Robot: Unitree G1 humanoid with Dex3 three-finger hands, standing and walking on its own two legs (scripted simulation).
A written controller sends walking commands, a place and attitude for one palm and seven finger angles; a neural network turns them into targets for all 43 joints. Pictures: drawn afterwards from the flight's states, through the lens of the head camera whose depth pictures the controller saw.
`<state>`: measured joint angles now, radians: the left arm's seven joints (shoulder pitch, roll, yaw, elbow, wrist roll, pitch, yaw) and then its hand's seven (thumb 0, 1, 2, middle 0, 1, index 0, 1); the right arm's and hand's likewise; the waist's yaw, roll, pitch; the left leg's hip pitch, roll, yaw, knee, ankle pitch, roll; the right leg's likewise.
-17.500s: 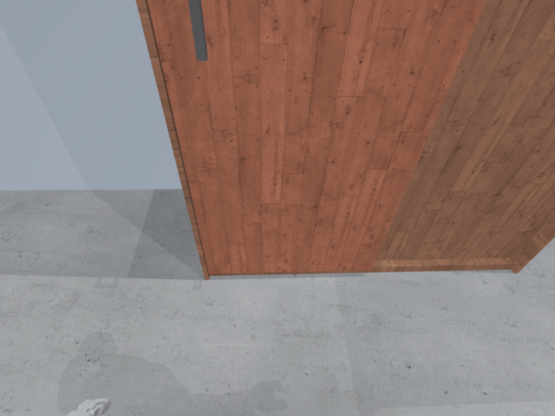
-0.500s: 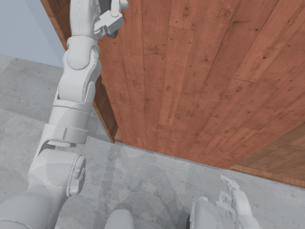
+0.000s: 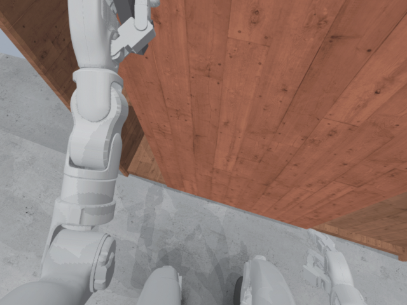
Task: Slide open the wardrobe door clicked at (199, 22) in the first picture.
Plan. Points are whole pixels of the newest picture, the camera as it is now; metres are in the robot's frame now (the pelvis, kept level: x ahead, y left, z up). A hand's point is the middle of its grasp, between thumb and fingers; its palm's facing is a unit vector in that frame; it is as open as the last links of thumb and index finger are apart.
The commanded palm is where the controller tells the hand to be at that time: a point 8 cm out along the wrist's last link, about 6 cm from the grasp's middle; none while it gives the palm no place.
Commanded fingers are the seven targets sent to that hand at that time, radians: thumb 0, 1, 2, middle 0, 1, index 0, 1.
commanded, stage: step sideways, sliding the door along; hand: left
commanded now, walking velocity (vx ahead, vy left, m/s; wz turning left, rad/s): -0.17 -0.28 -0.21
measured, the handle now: out of the picture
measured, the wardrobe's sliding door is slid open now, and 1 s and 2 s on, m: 0.22 0.51 0.51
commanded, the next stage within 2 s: stop walking and hold the door there in 1.06 s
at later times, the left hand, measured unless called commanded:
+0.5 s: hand (343, 71) +0.38 -0.07 +0.24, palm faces +0.08 -0.99 -0.07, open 7.1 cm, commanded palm +0.36 -0.05 +0.22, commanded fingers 0.00 0.90 0.90 -0.45 -1.40 -0.45 -1.40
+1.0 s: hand out of the picture +0.38 -0.14 +0.24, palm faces +0.41 -0.91 -0.06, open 7.2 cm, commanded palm +0.34 -0.16 +0.23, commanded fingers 0.00 0.90 0.90 -0.45 -1.40 -0.45 -1.40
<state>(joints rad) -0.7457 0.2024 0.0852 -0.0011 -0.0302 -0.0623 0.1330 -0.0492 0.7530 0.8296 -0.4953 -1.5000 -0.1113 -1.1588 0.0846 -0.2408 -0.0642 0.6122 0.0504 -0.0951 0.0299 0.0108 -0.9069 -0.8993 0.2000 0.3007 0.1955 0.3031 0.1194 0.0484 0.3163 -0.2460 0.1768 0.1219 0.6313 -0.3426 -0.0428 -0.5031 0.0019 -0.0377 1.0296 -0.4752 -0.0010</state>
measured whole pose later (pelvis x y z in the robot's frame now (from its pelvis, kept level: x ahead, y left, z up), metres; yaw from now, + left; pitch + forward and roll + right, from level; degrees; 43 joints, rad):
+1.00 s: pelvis -0.05 -0.35 +0.00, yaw -3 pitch +1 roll -2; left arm -0.66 0.33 0.34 0.05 -0.09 0.01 0.22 -0.03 0.76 0.85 -0.49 -1.42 -0.05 -1.14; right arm 0.09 -0.29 -0.05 0.65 0.06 -0.11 -0.04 0.01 -0.90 -0.90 0.20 0.30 0.20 0.30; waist 0.05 0.09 0.23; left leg -0.29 0.13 0.13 0.62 -0.16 -0.01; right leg -0.41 -0.03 -0.12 0.70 -0.20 0.00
